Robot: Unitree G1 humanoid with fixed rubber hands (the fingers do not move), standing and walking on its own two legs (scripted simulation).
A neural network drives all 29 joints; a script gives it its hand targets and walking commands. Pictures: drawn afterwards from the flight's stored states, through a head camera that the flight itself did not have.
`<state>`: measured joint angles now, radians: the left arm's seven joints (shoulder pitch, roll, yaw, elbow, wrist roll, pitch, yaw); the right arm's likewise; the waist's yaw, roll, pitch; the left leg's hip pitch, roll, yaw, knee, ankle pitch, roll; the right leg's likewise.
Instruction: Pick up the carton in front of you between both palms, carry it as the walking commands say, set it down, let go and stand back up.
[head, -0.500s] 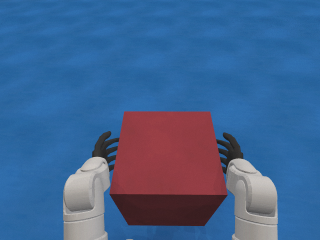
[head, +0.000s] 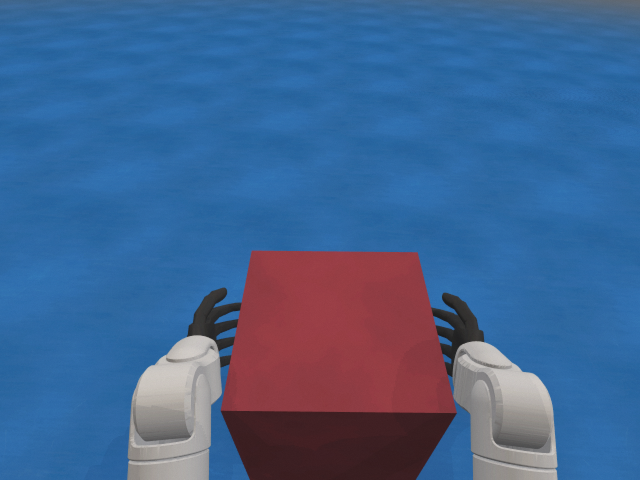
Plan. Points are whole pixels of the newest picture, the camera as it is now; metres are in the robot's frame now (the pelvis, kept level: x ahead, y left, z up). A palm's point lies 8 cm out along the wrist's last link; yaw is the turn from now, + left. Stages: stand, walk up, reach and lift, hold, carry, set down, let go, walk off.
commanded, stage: carry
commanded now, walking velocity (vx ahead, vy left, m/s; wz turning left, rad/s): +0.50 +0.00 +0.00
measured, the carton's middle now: (333, 373) +0.28 +0.00 +0.02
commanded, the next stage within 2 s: none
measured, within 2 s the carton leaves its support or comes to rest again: neither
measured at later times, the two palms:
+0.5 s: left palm (259, 202) +0.56 +0.12 +0.08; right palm (426, 207) +0.57 -0.17 +0.08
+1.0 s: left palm (265, 169) +0.72 +0.13 +0.06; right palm (407, 175) +0.72 -0.17 +0.06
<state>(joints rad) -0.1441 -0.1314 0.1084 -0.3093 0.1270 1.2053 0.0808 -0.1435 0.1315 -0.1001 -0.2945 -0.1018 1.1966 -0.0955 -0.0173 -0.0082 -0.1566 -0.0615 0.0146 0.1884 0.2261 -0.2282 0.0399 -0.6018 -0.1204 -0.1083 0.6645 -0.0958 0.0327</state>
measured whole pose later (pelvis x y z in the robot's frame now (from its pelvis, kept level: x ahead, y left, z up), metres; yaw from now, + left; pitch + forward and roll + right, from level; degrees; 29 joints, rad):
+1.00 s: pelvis +0.45 -0.02 -0.02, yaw +0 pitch +4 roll +1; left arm -0.17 -0.13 0.12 -0.18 0.15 1.13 0.07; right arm -0.16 0.13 -0.12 -0.18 -0.14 1.13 -0.07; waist -0.01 -0.01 -0.15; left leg -0.36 0.04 0.21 0.55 -0.25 0.04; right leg -0.15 -0.07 -0.11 0.52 -0.41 0.04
